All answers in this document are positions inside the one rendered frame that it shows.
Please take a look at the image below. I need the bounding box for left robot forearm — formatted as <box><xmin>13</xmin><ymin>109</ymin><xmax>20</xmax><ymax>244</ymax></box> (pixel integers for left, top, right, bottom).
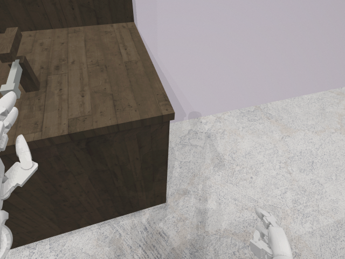
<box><xmin>0</xmin><ymin>210</ymin><xmax>13</xmax><ymax>259</ymax></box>

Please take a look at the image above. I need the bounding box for tap lever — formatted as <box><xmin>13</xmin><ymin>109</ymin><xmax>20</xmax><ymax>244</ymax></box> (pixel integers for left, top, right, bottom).
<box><xmin>0</xmin><ymin>59</ymin><xmax>22</xmax><ymax>99</ymax></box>

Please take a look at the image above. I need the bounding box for robot left hand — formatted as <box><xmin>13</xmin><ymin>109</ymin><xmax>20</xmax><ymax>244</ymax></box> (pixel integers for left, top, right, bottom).
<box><xmin>0</xmin><ymin>91</ymin><xmax>38</xmax><ymax>210</ymax></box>

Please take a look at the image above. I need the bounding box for robot right hand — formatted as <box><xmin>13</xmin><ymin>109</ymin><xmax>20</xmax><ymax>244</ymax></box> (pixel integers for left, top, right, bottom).
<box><xmin>250</xmin><ymin>207</ymin><xmax>293</xmax><ymax>259</ymax></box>

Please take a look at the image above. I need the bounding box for counter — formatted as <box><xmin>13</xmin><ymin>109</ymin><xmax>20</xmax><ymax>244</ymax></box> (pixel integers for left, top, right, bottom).
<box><xmin>0</xmin><ymin>0</ymin><xmax>175</xmax><ymax>249</ymax></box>

